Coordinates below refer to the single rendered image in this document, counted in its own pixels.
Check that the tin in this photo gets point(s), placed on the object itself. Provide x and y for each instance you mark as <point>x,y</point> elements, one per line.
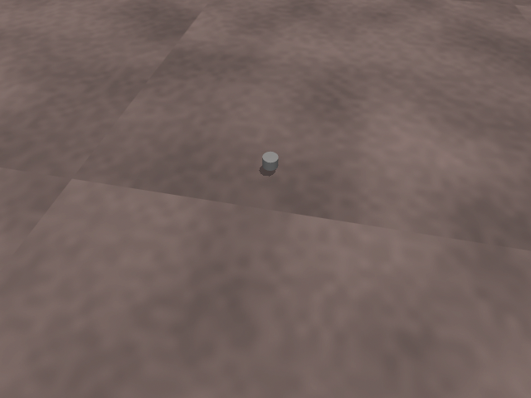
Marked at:
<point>270,161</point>

